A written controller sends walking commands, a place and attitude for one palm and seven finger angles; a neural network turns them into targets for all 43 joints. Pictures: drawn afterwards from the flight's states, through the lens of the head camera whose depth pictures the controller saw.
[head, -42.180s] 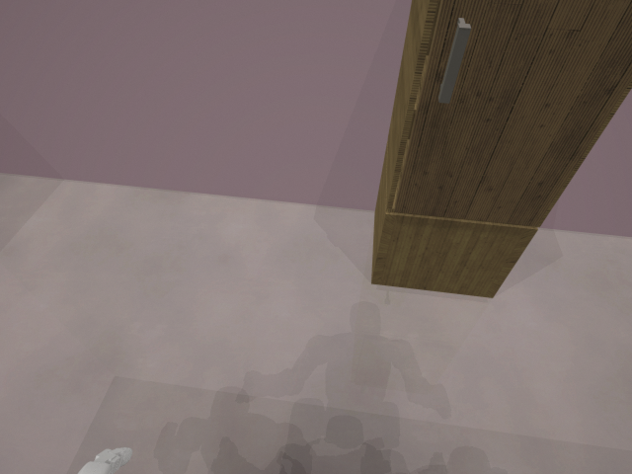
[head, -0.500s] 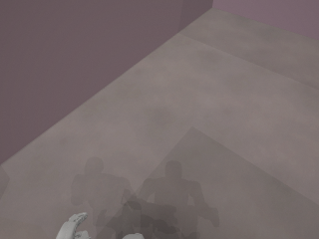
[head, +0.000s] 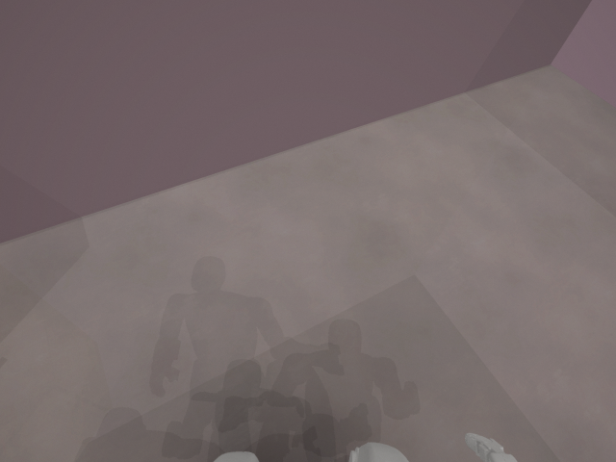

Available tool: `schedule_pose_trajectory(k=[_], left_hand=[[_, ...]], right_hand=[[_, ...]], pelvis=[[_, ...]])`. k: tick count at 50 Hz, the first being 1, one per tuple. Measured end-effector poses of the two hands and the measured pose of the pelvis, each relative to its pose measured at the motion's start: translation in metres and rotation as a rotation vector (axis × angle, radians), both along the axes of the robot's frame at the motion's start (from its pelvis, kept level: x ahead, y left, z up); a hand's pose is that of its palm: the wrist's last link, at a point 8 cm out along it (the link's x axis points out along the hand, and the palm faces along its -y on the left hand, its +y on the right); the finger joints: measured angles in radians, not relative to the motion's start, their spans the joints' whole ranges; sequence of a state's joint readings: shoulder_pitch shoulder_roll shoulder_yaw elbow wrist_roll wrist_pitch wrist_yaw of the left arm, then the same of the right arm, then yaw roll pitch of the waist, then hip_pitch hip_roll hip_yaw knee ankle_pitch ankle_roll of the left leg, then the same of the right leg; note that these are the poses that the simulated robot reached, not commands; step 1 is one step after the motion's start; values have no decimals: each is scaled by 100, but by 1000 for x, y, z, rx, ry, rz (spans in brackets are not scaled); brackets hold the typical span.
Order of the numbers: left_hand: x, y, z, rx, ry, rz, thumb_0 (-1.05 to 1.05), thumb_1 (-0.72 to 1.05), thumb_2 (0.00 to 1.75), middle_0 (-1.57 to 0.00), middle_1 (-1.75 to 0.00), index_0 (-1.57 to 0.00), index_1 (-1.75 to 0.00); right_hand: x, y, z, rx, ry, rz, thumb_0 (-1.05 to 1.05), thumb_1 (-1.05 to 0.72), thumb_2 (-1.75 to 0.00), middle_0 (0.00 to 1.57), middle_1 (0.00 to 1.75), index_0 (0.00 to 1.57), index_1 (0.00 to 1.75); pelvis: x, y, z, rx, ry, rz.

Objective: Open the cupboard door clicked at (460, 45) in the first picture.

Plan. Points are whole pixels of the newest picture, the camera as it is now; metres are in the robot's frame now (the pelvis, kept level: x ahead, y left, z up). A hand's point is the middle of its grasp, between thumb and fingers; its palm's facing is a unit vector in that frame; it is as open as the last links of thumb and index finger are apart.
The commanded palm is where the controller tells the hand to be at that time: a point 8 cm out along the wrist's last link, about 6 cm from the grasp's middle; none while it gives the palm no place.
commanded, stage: turn to face it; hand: left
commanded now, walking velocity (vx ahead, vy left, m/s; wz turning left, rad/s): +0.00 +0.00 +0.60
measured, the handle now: out of the picture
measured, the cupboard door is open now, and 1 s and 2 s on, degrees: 38 38 38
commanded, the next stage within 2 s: take the last steps up to it in 1.94 s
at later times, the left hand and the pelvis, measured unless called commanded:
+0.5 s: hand out of the picture +0.05 +0.15 -0.13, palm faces +0.28 -0.92 -0.27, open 7.3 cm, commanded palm none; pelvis +0.02 -0.06 +0.01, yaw +18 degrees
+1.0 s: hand out of the picture -0.04 +0.20 -0.15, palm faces +0.58 -0.77 -0.26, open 7.3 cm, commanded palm none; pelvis +0.01 -0.03 +0.01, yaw +35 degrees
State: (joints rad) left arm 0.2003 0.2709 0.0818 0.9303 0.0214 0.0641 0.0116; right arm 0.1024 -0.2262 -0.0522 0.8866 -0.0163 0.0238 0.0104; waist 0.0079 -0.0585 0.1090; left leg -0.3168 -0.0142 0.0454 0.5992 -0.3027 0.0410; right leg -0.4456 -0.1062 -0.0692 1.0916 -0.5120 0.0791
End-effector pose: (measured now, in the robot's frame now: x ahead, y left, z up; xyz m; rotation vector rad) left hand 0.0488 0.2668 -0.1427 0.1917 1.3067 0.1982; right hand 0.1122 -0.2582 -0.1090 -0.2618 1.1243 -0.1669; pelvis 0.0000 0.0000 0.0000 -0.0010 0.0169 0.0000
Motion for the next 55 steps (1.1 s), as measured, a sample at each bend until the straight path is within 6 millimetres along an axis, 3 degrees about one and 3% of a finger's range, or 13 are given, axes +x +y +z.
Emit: schedule_pose_trajectory(k=[8, 14, 17, 23, 28, 32, 37, 41, 48, 55], left_hand=[[21, -3, 24, 17, -113, 46, 1, 91, 90, -19, -30, -20, -29], [32, -26, 33, 46, -174, 69, 0, 91, 90, -20, -30, -20, -29], [27, -41, 36, 71, -195, 89, 0, 91, 90, -20, -30, -20, -30], [-7, -67, 43, 56, -151, 186, 0, 91, 90, -20, -30, -20, -30], [-38, -82, 38, 22, -108, 277, 0, 91, 90, -20, -30, -21, -30], [-72, -79, 29, 13, -73, 361, 0, 92, 90, -20, -30, -21, -30], [-120, -64, 6, -8, -14, 463, 0, 91, 90, -20, -30, -21, -30], [-142, -49, -3, -2, 25, 527, 1, 91, 90, -20, -30, -20, -30], [-127, -34, 18, 34, -72, 576, 1, 91, 90, -19, -30, -20, -29], [-100, -41, 32, 79, -150, 597, 0, 91, 90, -20, -30, -20, -29]], right_hand=[[-6, 7, -3, 35, 68, 55, 0, -91, -89, 21, 29, 20, 30], [-9, -12, -22, 74, 120, 72, 0, -91, -89, 21, 30, 21, 30], [-3, -26, -35, 89, 138, 81, 0, -91, -89, 21, 30, 21, 30], [21, -38, -27, 86, 174, 157, 0, -91, -89, 20, 29, 20, 30], [49, -30, -18, 68, 175, 243, 0, -91, -89, 20, 29, 20, 30], [80, -7, -14, 53, 146, 339, 0, -91, -90, 20, 29, 20, 30], [119, 39, -11, 38, 43, 458, 0, -91, -90, 20, 29, 20, 30], [130, 64, -6, 23, -13, 526, 0, -91, -89, 20, 29, 20, 30], [121, 76, -2, 20, 34, 585, 0, -91, -89, 20, 29, 20, 30], [118, 61, -17, 41, 118, 609, 0, -91, -89, 21, 30, 21, 30]], pelvis=[[4, -8, 10, -7, 8, 83], [9, -32, 5, 5, 12, 150], [10, -45, 0, 7, 7, 189], [15, -58, 12, 39, -1, 280], [18, -61, 16, 53, 1, 354], [17, -56, 13, 51, -1, 410], [14, -38, -1, 23, -2, 472], [10, -30, -5, 16, -1, 517], [11, -29, 8, -2, 3, 591], [24, -45, 7, -1, 9, 669]])
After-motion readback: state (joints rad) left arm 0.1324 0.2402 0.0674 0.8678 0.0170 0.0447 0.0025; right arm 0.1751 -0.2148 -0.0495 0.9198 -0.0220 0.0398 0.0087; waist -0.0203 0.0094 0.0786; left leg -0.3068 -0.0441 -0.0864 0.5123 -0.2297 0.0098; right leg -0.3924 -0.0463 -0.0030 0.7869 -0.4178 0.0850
